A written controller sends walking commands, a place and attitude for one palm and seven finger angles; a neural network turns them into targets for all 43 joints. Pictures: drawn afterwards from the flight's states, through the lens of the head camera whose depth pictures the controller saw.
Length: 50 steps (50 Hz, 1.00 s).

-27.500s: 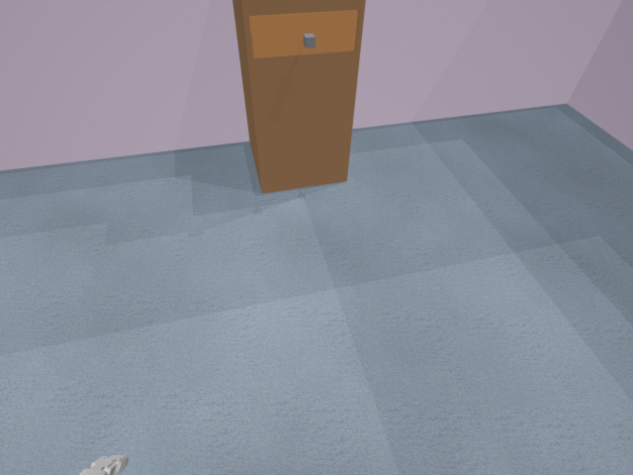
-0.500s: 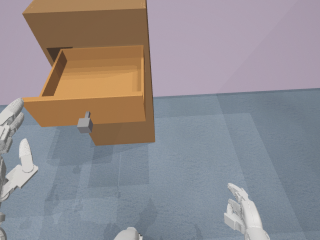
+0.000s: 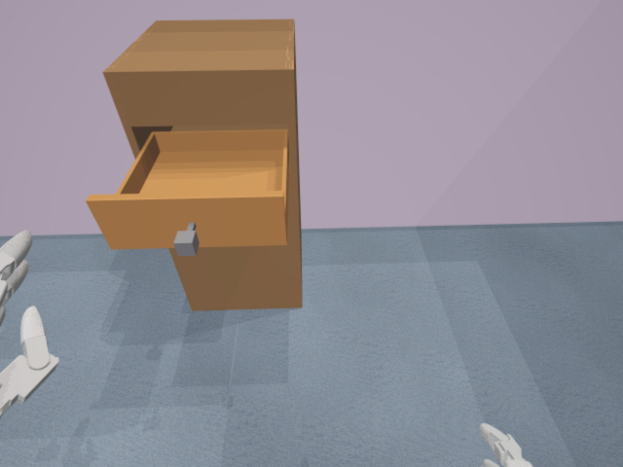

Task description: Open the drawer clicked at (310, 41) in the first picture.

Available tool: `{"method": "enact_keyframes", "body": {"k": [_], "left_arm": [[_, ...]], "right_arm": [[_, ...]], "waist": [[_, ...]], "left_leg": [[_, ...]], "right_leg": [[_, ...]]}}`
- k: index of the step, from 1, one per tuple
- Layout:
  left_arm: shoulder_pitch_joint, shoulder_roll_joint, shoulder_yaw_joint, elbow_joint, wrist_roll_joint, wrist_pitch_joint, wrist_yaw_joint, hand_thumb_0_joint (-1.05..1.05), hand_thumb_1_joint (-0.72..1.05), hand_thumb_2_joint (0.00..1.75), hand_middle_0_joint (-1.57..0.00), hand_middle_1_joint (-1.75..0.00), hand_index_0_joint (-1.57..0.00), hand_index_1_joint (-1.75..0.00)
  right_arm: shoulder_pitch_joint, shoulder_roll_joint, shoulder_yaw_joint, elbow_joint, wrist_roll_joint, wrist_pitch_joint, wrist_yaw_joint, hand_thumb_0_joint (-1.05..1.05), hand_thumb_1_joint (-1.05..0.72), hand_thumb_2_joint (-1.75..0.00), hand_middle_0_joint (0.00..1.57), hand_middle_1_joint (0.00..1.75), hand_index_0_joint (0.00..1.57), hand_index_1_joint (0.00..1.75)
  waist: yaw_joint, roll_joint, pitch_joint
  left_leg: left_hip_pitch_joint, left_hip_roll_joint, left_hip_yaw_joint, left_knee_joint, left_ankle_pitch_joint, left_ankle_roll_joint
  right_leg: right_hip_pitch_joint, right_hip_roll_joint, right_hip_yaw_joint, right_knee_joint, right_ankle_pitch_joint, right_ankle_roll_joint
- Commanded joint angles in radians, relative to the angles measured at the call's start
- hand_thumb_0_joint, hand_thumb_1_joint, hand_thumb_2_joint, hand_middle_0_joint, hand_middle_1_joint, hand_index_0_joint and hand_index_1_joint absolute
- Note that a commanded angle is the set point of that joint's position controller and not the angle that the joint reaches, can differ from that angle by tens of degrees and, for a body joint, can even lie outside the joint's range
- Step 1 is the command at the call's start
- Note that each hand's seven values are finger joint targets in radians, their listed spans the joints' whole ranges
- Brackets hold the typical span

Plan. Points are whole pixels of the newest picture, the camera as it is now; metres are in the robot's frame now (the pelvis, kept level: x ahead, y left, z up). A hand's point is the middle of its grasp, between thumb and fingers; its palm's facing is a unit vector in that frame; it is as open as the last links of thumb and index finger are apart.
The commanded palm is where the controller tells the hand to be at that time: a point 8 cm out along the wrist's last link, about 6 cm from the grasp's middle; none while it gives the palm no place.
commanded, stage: stop stepping back and stand still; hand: left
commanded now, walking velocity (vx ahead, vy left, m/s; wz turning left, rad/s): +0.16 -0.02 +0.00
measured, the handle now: (188, 236) +0.56 +0.27 -0.05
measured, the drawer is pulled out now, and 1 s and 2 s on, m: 0.30 0.30 0.30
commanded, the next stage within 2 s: let the arm hang, fingers relaxed in 0.36 s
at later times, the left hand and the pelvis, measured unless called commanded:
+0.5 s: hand (48, 359) +0.19 +0.26 +0.15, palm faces +0.38 -0.77 -0.51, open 7.5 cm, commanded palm none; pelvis +0.00 +0.01 +0.00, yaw +2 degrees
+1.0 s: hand out of the picture -0.02 +0.23 -0.16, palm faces +0.04 -0.96 -0.27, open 7.3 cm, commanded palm none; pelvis +0.00 +0.02 +0.01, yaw +2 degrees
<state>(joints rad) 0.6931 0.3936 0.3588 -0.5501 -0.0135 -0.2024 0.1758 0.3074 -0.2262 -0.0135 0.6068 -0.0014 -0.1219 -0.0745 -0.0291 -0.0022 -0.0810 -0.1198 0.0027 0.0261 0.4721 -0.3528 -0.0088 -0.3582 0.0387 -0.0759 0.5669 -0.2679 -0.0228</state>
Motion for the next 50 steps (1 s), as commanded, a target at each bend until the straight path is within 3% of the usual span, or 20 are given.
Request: {"method": "enact_keyframes", "body": {"k": [1,3,4,6,9,13,14,16,17,19,22,23,24,26,29,32,35,38,42,50], "left_arm": [[-0.156,0.135,0.100,-0.106,0.007,-0.044,0.020,0.00,0.90,0.90,-0.20,-0.30,-0.20,-0.30],[-0.184,0.142,0.101,-0.056,0.012,-0.053,0.005,0.00,0.90,0.90,-0.20,-0.30,-0.20,-0.30],[-0.219,0.140,0.095,-0.050,0.015,-0.062,-0.002,0.00,0.90,0.90,-0.20,-0.30,-0.20,-0.30],[-0.227,0.126,0.083,-0.077,0.012,-0.082,-0.011,0.00,0.90,0.90,-0.20,-0.30,-0.20,-0.30],[-0.188,0.133,0.085,-0.155,0.007,-0.082,-0.014,0.00,0.90,0.90,-0.20,-0.30,-0.20,-0.30],[-0.107,0.128,0.078,-0.241,0.012,-0.072,0.006,0.00,0.90,0.90,-0.20,-0.30,-0.20,-0.30],[-0.110,0.129,0.079,-0.261,0.010,-0.078,0.009,0.00,0.90,0.90,-0.20,-0.30,-0.20,-0.30],[-0.122,0.123,0.087,-0.297,0.011,-0.088,0.020,0.00,0.90,0.90,-0.20,-0.30,-0.20,-0.30],[-0.133,0.139,0.103,-0.287,0.018,-0.082,0.024,0.00,0.90,0.90,-0.20,-0.30,-0.20,-0.30],[-0.086,0.131,0.124,-0.199,0.004,-0.064,0.017,0.00,0.90,0.90,-0.20,-0.30,-0.20,-0.30],[-0.087,0.113,0.108,-0.129,-0.003,-0.051,0.008,0.00,0.90,0.90,-0.20,-0.30,-0.20,-0.30],[-0.230,0.011,-0.249,0.615,0.081,0.119,-0.145,0.00,0.90,0.90,-0.20,-0.30,-0.20,-0.30],[-0.225,0.025,-0.229,0.652,0.064,0.174,-0.168,0.00,0.90,0.90,-0.20,-0.30,-0.20,-0.30],[-0.274,-0.002,-0.234,0.682,0.058,0.184,-0.172,0.00,0.90,0.90,-0.20,-0.30,-0.20,-0.30],[-0.359,0.044,-0.243,0.835,0.058,0.187,-0.172,0.00,0.90,0.90,-0.20,-0.30,-0.20,-0.30],[-0.452,0.075,-0.267,1.009,0.050,0.199,-0.164,0.00,0.90,0.90,-0.20,-0.30,-0.20,-0.30],[-0.478,0.056,-0.290,1.157,0.041,0.207,-0.162,0.00,0.90,0.90,-0.20,-0.30,-0.20,-0.30],[-0.446,0.037,-0.304,1.300,0.035,0.199,-0.163,0.00,0.90,0.90,-0.20,-0.30,-0.20,-0.30],[-0.447,0.009,-0.310,1.431,0.029,0.188,-0.158,0.00,0.90,0.90,-0.20,-0.30,-0.20,-0.30],[-0.453,-0.006,-0.322,1.589,0.028,0.191,-0.152,0.00,0.90,0.90,-0.20,-0.30,-0.20,-0.30]], "right_arm": [[-0.160,-0.138,-0.040,-0.122,-0.009,-0.059,-0.022,0.00,-0.90,-0.90,0.20,0.30,0.20,0.30],[-0.152,-0.120,-0.048,-0.118,0.000,-0.041,-0.006,0.00,-0.90,-0.90,0.20,0.30,0.20,0.30],[-0.161,-0.120,-0.055,-0.112,0.001,-0.029,0.001,0.00,-0.90,-0.90,0.20,0.30,0.20,0.30],[-0.145,-0.107,-0.047,-0.102,-0.003,-0.014,0.014,0.00,-0.90,-0.90,0.20,0.30,0.20,0.30],[-0.161,-0.071,-0.020,-0.127,-0.010,-0.010,0.013,0.00,-0.90,-0.90,0.20,0.30,0.20,0.30],[-0.131,-0.070,-0.008,-0.139,-0.029,-0.026,-0.003,0.00,-0.90,-0.90,0.20,0.30,0.20,0.30],[-0.122,-0.085,-0.011,-0.146,-0.032,-0.033,-0.006,0.00,-0.90,-0.90,0.20,0.30,0.20,0.30],[-0.141,-0.108,-0.016,-0.168,-0.029,-0.042,-0.002,0.00,-0.90,-0.90,0.20,0.30,0.20,0.30],[-0.157,-0.098,-0.020,-0.169,-0.017,-0.048,0.003,0.00,-0.90,-0.90,0.20,0.30,0.20,0.30],[-0.162,-0.094,-0.021,-0.151,-0.001,-0.053,0.001,0.00,-0.90,-0.90,0.20,0.30,0.20,0.30],[-0.167,-0.104,-0.019,-0.145,0.004,-0.052,-0.002,0.00,-0.90,-0.90,0.20,0.30,0.20,0.30],[-0.207,-0.261,-0.083,0.087,-0.009,-0.071,0.082,0.00,-0.90,-0.90,0.20,0.30,0.20,0.30],[-0.106,-0.205,-0.081,0.085,0.008,-0.017,0.084,0.00,-0.90,-0.90,0.20,0.30,0.20,0.30],[-0.054,-0.194,-0.075,0.095,0.001,0.018,0.076,0.00,-0.90,-0.90,0.20,0.30,0.20,0.30],[-0.072,-0.200,-0.054,0.091,-0.007,0.070,0.073,0.00,-0.90,-0.90,0.20,0.30,0.20,0.30],[-0.107,-0.203,-0.043,0.126,-0.017,0.103,0.079,0.00,-0.90,-0.90,0.20,0.30,0.20,0.30],[-0.132,-0.190,-0.021,0.168,-0.024,0.109,0.079,0.00,-0.90,-0.90,0.20,0.30,0.20,0.30],[-0.124,-0.176,-0.011,0.220,-0.019,0.107,0.071,0.00,-0.90,-0.90,0.20,0.30,0.20,0.30],[-0.066,-0.149,-0.008,0.295,-0.015,0.110,0.058,0.00,-0.90,-0.90,0.20,0.30,0.20,0.30],[0.003,-0.130,-0.012,0.402,-0.012,0.126,0.052,0.00,-0.90,-0.90,0.20,0.30,0.20,0.30]], "waist": [[0.009,0.001,0.176],[0.015,-0.209,0.120],[0.021,-0.219,0.118],[0.003,-0.155,0.093],[0.012,-0.141,0.007],[0.010,-0.014,-0.009],[0.009,0.055,0.009],[0.024,0.240,0.047],[0.031,0.208,0.030],[0.032,0.166,0.053],[0.013,0.056,0.116],[-0.011,0.007,0.121],[-0.019,-0.024,0.022],[-0.013,-0.115,-0.024],[0.008,-0.275,-0.005],[0.007,-0.126,0.065],[0.031,0.126,0.103],[0.047,0.121,0.040],[0.031,0.144,0.008],[0.023,0.021,0.162]], "left_leg": [[-0.375,0.105,-0.101,-0.067,-0.158,0.095],[-0.375,-0.015,0.010,0.286,-0.174,0.051],[-0.363,-0.020,-0.012,0.472,-0.173,0.043],[-0.362,0.006,-0.051,0.525,-0.093,0.036],[-0.190,0.002,0.026,0.306,-0.057,0.036],[-0.031,-0.015,0.061,-0.040,-0.031,0.054],[-0.051,0.026,-0.001,-0.115,-0.065,0.066],[-0.132,0.231,-0.293,-0.285,-0.222,0.131],[-0.212,0.282,-0.303,-0.295,-0.193,0.145],[-0.291,0.228,-0.175,-0.255,-0.146,0.103],[-0.313,0.137,-0.087,-0.125,0.021,0.067],[-0.304,0.080,-0.047,0.104,0.226,0.039],[-0.189,0.082,-0.043,0.105,0.230,0.018],[-0.149,0.086,-0.063,0.142,0.317,0.032],[-0.175,0.030,-0.065,0.143,0.191,0.041],[-0.131,0.045,-0.088,0.052,0.157,0.050],[-0.181,0.106,-0.155,-0.095,0.123,0.070],[-0.196,0.101,-0.130,-0.126,0.080,0.059],[-0.108,0.096,-0.098,-0.126,0.112,0.044],[-0.106,0.101,-0.095,-0.177,0.045,0.049]], "right_leg": [[0.157,-0.076,0.201,-0.139,-0.147,-0.007],[0.111,-0.285,0.580,-0.395,-0.460,-0.087],[0.047,-0.348,0.669,-0.492,-0.566,-0.090],[0.033,-0.330,0.576,-0.471,-0.458,-0.044],[-0.006,-0.274,0.339,-0.438,-0.323,-0.083],[-0.012,-0.210,0.260,-0.378,-0.342,-0.049],[0.005,-0.177,0.239,-0.308,-0.303,-0.031],[-0.009,-0.049,0.128,-0.036,-0.123,0.014],[0.068,-0.033,0.063,0.081,-0.078,0.034],[0.142,-0.041,0.073,0.044,-0.048,0.034],[0.173,-0.075,0.133,-0.136,0.110,0.022],[0.069,-0.177,0.152,-0.063,0.420,-0.012],[0.047,-0.199,0.213,-0.086,0.396,-0.039],[0.053,-0.188,0.174,-0.072,0.383,-0.056],[0.122,-0.222,0.229,-0.123,0.364,-0.094],[0.047,-0.202,0.235,-0.179,0.075,-0.081],[0.096,-0.116,0.189,-0.168,-0.051,-0.030],[0.234,-0.119,0.189,-0.192,0.027,-0.032],[0.245,-0.138,0.195,-0.242,0.069,-0.046],[0.155,-0.135,0.188,-0.315,-0.043,-0.042]]}}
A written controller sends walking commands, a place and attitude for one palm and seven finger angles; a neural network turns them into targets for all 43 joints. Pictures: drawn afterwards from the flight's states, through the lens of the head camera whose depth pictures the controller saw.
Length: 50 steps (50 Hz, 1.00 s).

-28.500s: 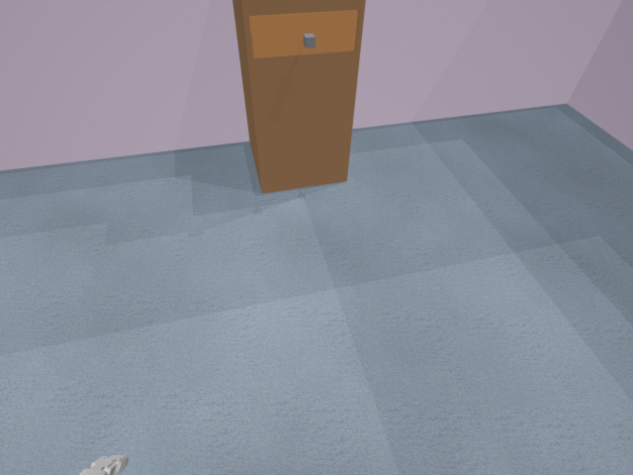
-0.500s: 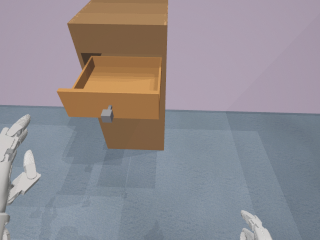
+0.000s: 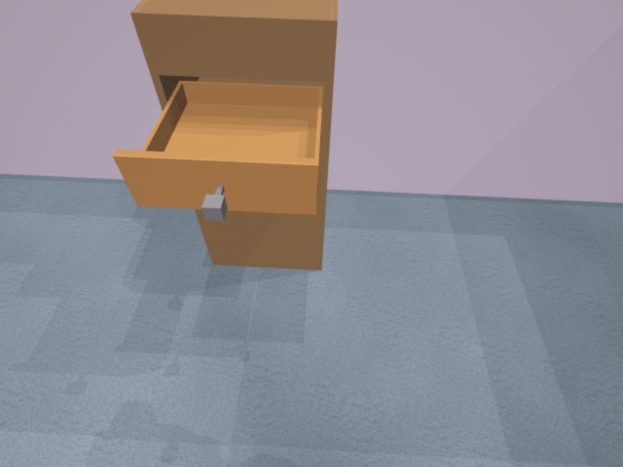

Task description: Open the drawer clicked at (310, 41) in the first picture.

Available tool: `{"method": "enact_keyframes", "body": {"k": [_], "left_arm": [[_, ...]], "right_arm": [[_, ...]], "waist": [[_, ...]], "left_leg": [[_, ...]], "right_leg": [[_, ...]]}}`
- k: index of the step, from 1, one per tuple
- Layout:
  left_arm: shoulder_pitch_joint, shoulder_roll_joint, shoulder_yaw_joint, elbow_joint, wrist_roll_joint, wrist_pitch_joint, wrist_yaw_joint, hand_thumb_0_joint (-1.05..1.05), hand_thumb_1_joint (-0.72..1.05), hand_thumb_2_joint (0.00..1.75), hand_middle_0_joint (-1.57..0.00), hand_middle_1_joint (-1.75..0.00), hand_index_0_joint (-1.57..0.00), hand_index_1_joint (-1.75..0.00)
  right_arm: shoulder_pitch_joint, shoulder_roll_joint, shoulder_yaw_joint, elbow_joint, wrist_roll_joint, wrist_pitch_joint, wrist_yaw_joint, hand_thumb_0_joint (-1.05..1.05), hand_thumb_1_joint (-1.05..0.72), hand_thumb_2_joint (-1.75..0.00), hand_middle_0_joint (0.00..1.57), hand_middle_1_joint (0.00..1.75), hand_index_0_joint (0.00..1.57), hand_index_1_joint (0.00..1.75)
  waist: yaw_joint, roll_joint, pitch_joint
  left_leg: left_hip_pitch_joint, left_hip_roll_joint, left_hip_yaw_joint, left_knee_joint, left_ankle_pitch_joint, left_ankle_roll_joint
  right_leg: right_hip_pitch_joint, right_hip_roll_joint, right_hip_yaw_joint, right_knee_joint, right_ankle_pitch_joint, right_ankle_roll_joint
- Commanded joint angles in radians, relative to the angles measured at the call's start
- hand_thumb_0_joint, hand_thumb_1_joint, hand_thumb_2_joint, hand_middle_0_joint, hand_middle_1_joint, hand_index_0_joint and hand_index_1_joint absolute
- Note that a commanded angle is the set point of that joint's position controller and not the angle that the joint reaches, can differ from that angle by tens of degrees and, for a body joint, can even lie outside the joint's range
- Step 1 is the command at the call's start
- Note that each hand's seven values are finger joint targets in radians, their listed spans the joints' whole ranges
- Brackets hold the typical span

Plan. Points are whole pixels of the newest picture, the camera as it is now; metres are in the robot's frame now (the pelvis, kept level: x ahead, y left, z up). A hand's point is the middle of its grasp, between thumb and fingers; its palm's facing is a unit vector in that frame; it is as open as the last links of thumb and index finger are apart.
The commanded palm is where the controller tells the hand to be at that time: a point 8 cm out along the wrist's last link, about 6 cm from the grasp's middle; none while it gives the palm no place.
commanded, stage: let the arm hang, fingers relaxed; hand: left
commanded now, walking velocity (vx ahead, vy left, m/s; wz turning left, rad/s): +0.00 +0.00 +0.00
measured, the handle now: (217, 200) +0.57 +0.23 -0.06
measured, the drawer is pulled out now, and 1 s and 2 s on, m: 0.30 0.30 0.30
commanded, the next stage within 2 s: look to check the result in 0.56 s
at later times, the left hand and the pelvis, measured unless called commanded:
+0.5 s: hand out of the picture +0.09 +0.21 -0.16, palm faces -0.02 -0.96 -0.28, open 7.4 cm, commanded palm none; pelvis +0.02 +0.00 +0.00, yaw -1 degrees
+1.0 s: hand out of the picture +0.10 +0.24 -0.15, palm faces -0.03 -0.94 -0.35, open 7.4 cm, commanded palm none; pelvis +0.03 +0.00 +0.01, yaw -1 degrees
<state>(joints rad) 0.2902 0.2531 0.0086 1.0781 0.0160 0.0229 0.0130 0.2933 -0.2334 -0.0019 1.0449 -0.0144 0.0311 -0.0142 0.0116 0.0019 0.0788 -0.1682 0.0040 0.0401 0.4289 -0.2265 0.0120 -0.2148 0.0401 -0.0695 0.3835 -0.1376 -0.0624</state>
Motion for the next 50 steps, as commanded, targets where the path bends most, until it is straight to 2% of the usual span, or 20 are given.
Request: {"method": "enact_keyframes", "body": {"k": [1,8,10,14,18,21,24,28,34,35,38,40,50], "left_arm": [[-0.051,0.131,0.026,-0.026,-0.003,-0.036,0.011,0.00,0.90,0.90,-0.20,-0.30,-0.20,-0.30],[-0.074,0.144,0.030,0.005,-0.003,-0.040,0.017,0.00,0.90,0.90,-0.20,-0.30,-0.20,-0.30],[-0.075,0.145,0.031,0.007,-0.002,-0.041,0.018,0.00,0.90,0.90,-0.20,-0.30,-0.20,-0.30],[-0.100,0.154,0.036,0.006,-0.002,-0.047,0.019,0.00,0.90,0.90,-0.20,-0.30,-0.20,-0.30],[-0.120,0.158,0.039,0.003,-0.002,-0.050,0.019,0.00,0.90,0.90,-0.20,-0.30,-0.20,-0.30],[-0.129,0.162,0.041,0.004,-0.001,-0.054,0.019,0.00,0.90,0.90,-0.20,-0.30,-0.20,-0.30],[-0.142,0.167,0.041,0.003,-0.001,-0.053,0.017,0.00,0.90,0.90,-0.20,-0.30,-0.20,-0.30],[-0.159,0.176,0.042,0.002,-0.001,-0.055,0.016,0.00,0.90,0.90,-0.20,-0.30,-0.20,-0.30],[-0.176,0.191,0.043,0.005,-0.001,-0.056,0.014,0.00,0.90,0.90,-0.20,-0.30,-0.20,-0.30],[-0.171,0.195,0.046,0.003,-0.001,-0.059,0.014,0.00,0.90,0.90,-0.20,-0.30,-0.20,-0.30],[-0.183,0.207,0.044,0.005,-0.002,-0.059,0.014,0.00,0.90,0.90,-0.20,-0.30,-0.20,-0.30],[-0.182,0.213,0.046,0.005,-0.002,-0.059,0.014,0.00,0.90,0.90,-0.20,-0.30,-0.20,-0.30],[-0.202,0.247,0.050,0.001,-0.002,-0.064,0.014,0.00,0.90,0.90,-0.20,-0.30,-0.20,-0.30]], "right_arm": [[0.025,-0.123,-0.023,-0.025,-0.001,-0.027,-0.010,0.00,-0.90,-0.90,0.20,0.30,0.20,0.30],[0.021,-0.130,-0.027,0.015,-0.001,-0.033,-0.009,0.00,-0.90,-0.90,0.20,0.30,0.20,0.30],[0.003,-0.131,-0.028,0.020,0.000,-0.035,-0.009,0.00,-0.90,-0.90,0.20,0.30,0.20,0.30],[-0.011,-0.134,-0.029,0.031,0.000,-0.043,-0.010,0.00,-0.90,-0.90,0.20,0.30,0.20,0.30],[-0.033,-0.137,-0.031,0.034,-0.001,-0.047,-0.011,0.00,-0.90,-0.90,0.20,0.30,0.20,0.30],[-0.045,-0.140,-0.031,0.035,0.000,-0.049,-0.012,0.00,-0.90,-0.90,0.20,0.30,0.20,0.30],[-0.061,-0.149,-0.031,0.037,-0.001,-0.048,-0.012,0.00,-0.90,-0.90,0.20,0.30,0.20,0.30],[-0.076,-0.163,-0.033,0.035,-0.001,-0.048,-0.011,0.00,-0.90,-0.90,0.20,0.30,0.20,0.30],[-0.096,-0.189,-0.034,0.030,-0.001,-0.048,-0.011,0.00,-0.90,-0.90,0.20,0.30,0.20,0.30],[-0.097,-0.193,-0.037,0.026,0.000,-0.049,-0.012,0.00,-0.90,-0.90,0.20,0.30,0.20,0.30],[-0.102,-0.207,-0.037,0.028,0.000,-0.048,-0.012,0.00,-0.90,-0.90,0.20,0.30,0.20,0.30],[-0.113,-0.211,-0.039,0.025,0.002,-0.046,-0.012,0.00,-0.90,-0.90,0.20,0.30,0.20,0.30],[-0.138,-0.245,-0.045,0.019,0.003,-0.042,-0.008,0.00,-0.90,-0.90,0.20,0.30,0.20,0.30]], "waist": [[-0.020,0.005,-0.007],[-0.020,-0.044,-0.012],[-0.016,-0.024,0.003],[-0.016,-0.030,-0.027],[-0.017,0.010,-0.038],[-0.017,0.004,-0.050],[-0.017,0.038,-0.039],[-0.019,0.042,-0.048],[-0.022,0.028,-0.064],[-0.021,0.017,-0.083],[-0.024,0.005,-0.086],[-0.023,0.000,-0.063],[-0.027,-0.012,-0.093]], "left_leg": [[-0.047,0.099,-0.107,-0.132,-0.072,0.030],[-0.026,0.102,-0.105,-0.151,-0.039,0.032],[-0.018,0.106,-0.107,-0.157,-0.025,0.033],[-0.010,0.108,-0.105,-0.161,0.031,0.030],[0.004,0.111,-0.100,-0.164,0.072,0.025],[0.025,0.114,-0.101,-0.163,0.115,0.023],[0.024,0.112,-0.097,-0.172,0.090,0.018],[0.036,0.113,-0.096,-0.173,0.096,0.016],[0.057,0.119,-0.095,-0.179,0.097,0.014],[0.075,0.122,-0.095,-0.173,0.115,0.016],[0.078,0.123,-0.094,-0.175,0.122,0.015],[0.081,0.123,-0.092,-0.175,0.114,0.016],[0.108,0.123,-0.088,-0.167,0.112,0.017]], "right_leg": [[0.018,-0.140,0.182,-0.136,-0.170,-0.001],[0.030,-0.138,0.176,-0.125,-0.135,0.006],[0.019,-0.134,0.177,-0.119,-0.112,0.005],[0.062,-0.142,0.169,-0.104,-0.034,0.006],[0.081,-0.146,0.166,-0.092,0.039,0.006],[0.092,-0.151,0.161,-0.088,0.092,0.005],[0.088,-0.152,0.172,-0.100,0.068,0.004],[0.096,-0.153,0.177,-0.106,0.077,0.004],[0.101,-0.154,0.178,-0.116,0.081,0.004],[0.105,-0.151,0.180,-0.112,0.101,0.003],[0.114,-0.156,0.178,-0.114,0.124,0.004],[0.095,-0.155,0.181,-0.121,0.116,0.005],[0.109,-0.158,0.194,-0.133,0.134,0.010]]}}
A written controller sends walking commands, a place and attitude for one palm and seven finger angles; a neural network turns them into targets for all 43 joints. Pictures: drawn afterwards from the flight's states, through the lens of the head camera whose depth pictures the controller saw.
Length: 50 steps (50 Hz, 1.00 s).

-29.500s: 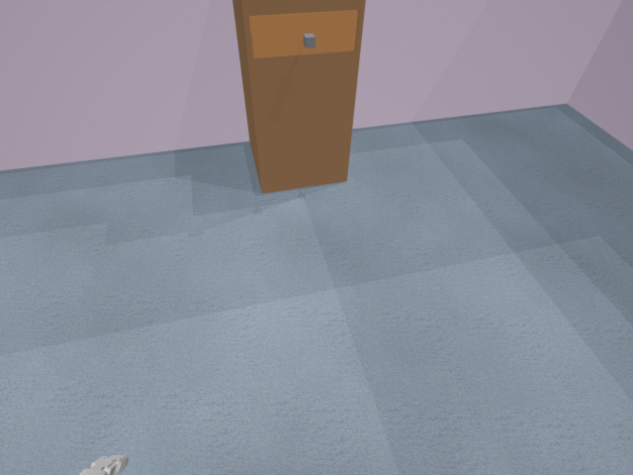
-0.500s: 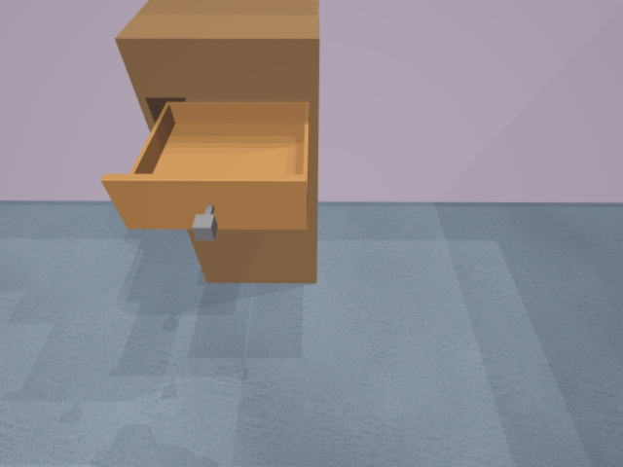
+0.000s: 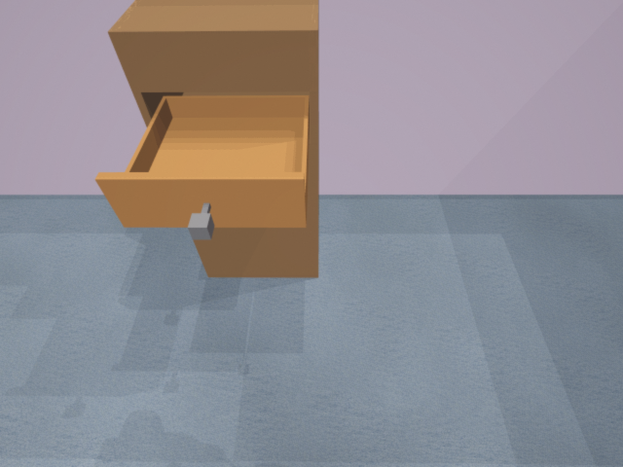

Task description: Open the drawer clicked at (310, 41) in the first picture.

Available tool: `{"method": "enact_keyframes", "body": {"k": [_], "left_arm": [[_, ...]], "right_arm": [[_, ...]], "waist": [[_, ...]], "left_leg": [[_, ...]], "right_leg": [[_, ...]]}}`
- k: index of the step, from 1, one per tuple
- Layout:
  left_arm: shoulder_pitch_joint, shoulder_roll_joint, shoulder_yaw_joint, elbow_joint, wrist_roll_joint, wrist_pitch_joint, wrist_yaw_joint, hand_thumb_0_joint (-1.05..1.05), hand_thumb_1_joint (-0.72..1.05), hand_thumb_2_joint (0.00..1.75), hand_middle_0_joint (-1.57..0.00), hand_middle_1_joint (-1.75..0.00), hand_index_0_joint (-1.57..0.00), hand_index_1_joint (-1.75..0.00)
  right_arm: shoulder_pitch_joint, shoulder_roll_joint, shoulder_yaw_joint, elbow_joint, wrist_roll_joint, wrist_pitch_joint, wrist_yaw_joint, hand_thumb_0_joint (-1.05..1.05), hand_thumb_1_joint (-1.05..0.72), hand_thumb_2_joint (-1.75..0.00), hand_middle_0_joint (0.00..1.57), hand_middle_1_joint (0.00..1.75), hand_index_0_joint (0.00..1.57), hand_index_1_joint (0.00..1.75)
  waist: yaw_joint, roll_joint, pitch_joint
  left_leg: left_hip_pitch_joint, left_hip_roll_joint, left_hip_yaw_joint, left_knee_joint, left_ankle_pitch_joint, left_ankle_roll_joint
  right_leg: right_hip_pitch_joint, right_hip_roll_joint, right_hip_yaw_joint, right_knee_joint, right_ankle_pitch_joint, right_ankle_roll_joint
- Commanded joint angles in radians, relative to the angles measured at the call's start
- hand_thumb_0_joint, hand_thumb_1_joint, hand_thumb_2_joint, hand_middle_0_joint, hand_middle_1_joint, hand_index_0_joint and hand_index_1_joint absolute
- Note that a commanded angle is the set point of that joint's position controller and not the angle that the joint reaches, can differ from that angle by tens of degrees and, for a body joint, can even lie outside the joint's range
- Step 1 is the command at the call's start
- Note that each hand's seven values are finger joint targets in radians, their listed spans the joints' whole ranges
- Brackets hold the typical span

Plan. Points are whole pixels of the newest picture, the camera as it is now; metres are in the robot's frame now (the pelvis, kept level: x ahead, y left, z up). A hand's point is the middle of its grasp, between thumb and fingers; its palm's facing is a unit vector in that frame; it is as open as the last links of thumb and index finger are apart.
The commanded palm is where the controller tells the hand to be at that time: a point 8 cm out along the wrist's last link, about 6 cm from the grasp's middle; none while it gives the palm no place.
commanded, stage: look to check the result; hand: left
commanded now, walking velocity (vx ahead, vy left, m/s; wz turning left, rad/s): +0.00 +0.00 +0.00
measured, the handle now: (203, 219) +0.54 +0.24 -0.06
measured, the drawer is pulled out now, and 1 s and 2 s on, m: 0.30 0.30 0.30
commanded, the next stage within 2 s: stand and wait in 0.12 s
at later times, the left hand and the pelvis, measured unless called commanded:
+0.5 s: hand out of the picture +0.11 +0.25 -0.16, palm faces -0.03 -0.94 -0.34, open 7.4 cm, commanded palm none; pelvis +0.01 +0.00 +0.00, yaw +0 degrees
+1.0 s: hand out of the picture +0.10 +0.26 -0.16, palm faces -0.03 -0.94 -0.35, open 7.4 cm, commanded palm none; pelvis +0.02 +0.01 +0.00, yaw +0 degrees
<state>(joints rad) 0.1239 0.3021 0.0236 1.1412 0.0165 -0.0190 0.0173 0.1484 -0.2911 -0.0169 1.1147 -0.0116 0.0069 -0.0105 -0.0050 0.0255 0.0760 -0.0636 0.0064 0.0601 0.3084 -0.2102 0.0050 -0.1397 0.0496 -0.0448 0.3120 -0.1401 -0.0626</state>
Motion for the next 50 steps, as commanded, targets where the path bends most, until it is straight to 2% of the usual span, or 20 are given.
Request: {"method": "enact_keyframes", "body": {"k": [1,4,8,12,15,20,22,25,28,29,40,46,50], "left_arm": [[-0.045,0.202,0.033,-0.061,-0.002,-0.021,0.010,0.00,0.90,0.90,-0.20,-0.30,-0.20,-0.30],[-0.052,0.214,0.034,-0.064,-0.003,-0.022,0.008,0.00,0.90,0.90,-0.20,-0.30,-0.20,-0.30],[-0.063,0.222,0.034,-0.068,-0.003,-0.021,0.007,0.00,0.90,0.90,-0.20,-0.30,-0.20,-0.30],[-0.070,0.229,0.035,-0.069,-0.003,-0.021,0.006,0.00,0.90,0.90,-0.20,-0.30,-0.20,-0.30],[-0.070,0.232,0.038,-0.072,-0.003,-0.025,0.006,0.00,0.90,0.90,-0.20,-0.30,-0.20,-0.30],[-0.074,0.231,0.036,-0.075,-0.005,-0.024,0.007,0.00,0.90,0.90,-0.20,-0.30,-0.20,-0.30],[-0.081,0.232,0.032,-0.074,-0.005,-0.022,0.007,0.00,0.90,0.90,-0.20,-0.30,-0.20,-0.30],[-0.079,0.232,0.034,-0.077,-0.004,-0.022,0.006,0.00,0.90,0.90,-0.20,-0.30,-0.20,-0.30],[-0.089,0.232,0.031,-0.077,-0.005,-0.020,0.005,0.00,0.90,0.90,-0.20,-0.30,-0.20,-0.30],[-0.090,0.233,0.031,-0.077,-0.004,-0.020,0.005,0.00,0.90,0.90,-0.20,-0.30,-0.20,-0.30],[-0.085,0.233,0.032,-0.080,-0.003,-0.022,0.007,0.00,0.90,0.90,-0.20,-0.30,-0.20,-0.30],[-0.088,0.234,0.029,-0.079,-0.003,-0.020,0.006,0.00,0.90,0.90,-0.20,-0.30,-0.20,-0.30],[-0.085,0.236,0.031,-0.080,-0.003,-0.021,0.005,0.00,0.90,0.90,-0.20,-0.30,-0.20,-0.30]], "right_arm": [[0.004,-0.189,-0.029,-0.049,-0.001,-0.017,-0.011,0.00,-0.90,-0.90,0.20,0.30,0.20,0.30],[-0.002,-0.199,-0.031,-0.052,-0.001,-0.017,-0.008,0.00,-0.90,-0.90,0.20,0.30,0.20,0.30],[-0.010,-0.208,-0.030,-0.053,-0.002,-0.018,-0.006,0.00,-0.90,-0.90,0.20,0.30,0.20,0.30],[-0.018,-0.215,-0.030,-0.054,-0.002,-0.017,-0.006,0.00,-0.90,-0.90,0.20,0.30,0.20,0.30],[-0.024,-0.221,-0.031,-0.059,-0.001,-0.021,-0.007,0.00,-0.90,-0.90,0.20,0.30,0.20,0.30],[-0.029,-0.227,-0.028,-0.062,0.000,-0.024,-0.012,0.00,-0.90,-0.90,0.20,0.30,0.20,0.30],[-0.030,-0.229,-0.028,-0.056,-0.001,-0.024,-0.011,0.00,-0.90,-0.90,0.20,0.30,0.20,0.30],[-0.032,-0.230,-0.027,-0.061,0.001,-0.025,-0.013,0.00,-0.90,-0.90,0.20,0.30,0.20,0.30],[-0.036,-0.234,-0.026,-0.055,0.000,-0.024,-0.012,0.00,-0.90,-0.90,0.20,0.30,0.20,0.30],[-0.038,-0.233,-0.026,-0.055,0.000,-0.024,-0.011,0.00,-0.90,-0.90,0.20,0.30,0.20,0.30],[-0.045,-0.235,-0.029,-0.059,0.002,-0.026,-0.013,0.00,-0.90,-0.90,0.20,0.30,0.20,0.30],[-0.050,-0.237,-0.029,-0.057,0.001,-0.026,-0.013,0.00,-0.90,-0.90,0.20,0.30,0.20,0.30],[-0.054,-0.237,-0.030,-0.060,0.002,-0.025,-0.013,0.00,-0.90,-0.90,0.20,0.30,0.20,0.30]], "waist": [[-0.011,-0.023,-0.077],[-0.012,-0.043,-0.075],[-0.011,-0.019,-0.078],[-0.010,-0.021,-0.070],[-0.010,-0.021,-0.108],[-0.007,-0.022,-0.117],[-0.009,0.003,-0.111],[-0.008,-0.018,-0.111],[-0.008,-0.002,-0.105],[-0.009,-0.020,-0.105],[-0.009,-0.016,-0.126],[-0.010,-0.010,-0.115],[-0.009,-0.030,-0.109]], "left_leg": [[-0.006,0.119,-0.107,-0.048,0.086,0.022],[-0.010,0.116,-0.108,-0.049,0.080,0.021],[-0.011,0.118,-0.109,-0.053,0.081,0.020],[-0.012,0.116,-0.108,-0.050,0.073,0.022],[0.013,0.123,-0.108,-0.046,0.112,0.021],[0.020,0.130,-0.109,-0.048,0.179,0.018],[0.017,0.129,-0.106,-0.052,0.184,0.016],[0.026,0.133,-0.108,-0.054,0.200,0.017],[0.016,0.132,-0.109,-0.062,0.179,0.015],[0.018,0.132,-0.111,-0.066,0.173,0.016],[0.053,0.134,-0.107,-0.057,0.236,0.016],[0.052,0.134,-0.107,-0.062,0.226,0.016],[0.051,0.135,-0.110,-0.066,0.206,0.018]], "right_leg": [[0.033,-0.171,0.168,-0.067,0.123,0.013],[0.034,-0.173,0.176,-0.074,0.115,0.016],[0.039,-0.173,0.180,-0.074,0.110,0.016],[0.035,-0.174,0.185,-0.083,0.089,0.023],[0.054,-0.172,0.181,-0.068,0.152,0.018],[0.075,-0.171,0.164,-0.044,0.238,0.013],[0.075,-0.174,0.164,-0.043,0.241,0.011],[0.074,-0.168,0.157,-0.040,0.245,0.009],[0.076,-0.170,0.159,-0.044,0.220,0.009],[0.075,-0.170,0.157,-0.046,0.212,0.009],[0.077,-0.169,0.151,-0.036,0.258,0.007],[0.070,-0.172,0.148,-0.039,0.240,0.008],[0.066,-0.169,0.151,-0.045,0.224,0.008]]}}
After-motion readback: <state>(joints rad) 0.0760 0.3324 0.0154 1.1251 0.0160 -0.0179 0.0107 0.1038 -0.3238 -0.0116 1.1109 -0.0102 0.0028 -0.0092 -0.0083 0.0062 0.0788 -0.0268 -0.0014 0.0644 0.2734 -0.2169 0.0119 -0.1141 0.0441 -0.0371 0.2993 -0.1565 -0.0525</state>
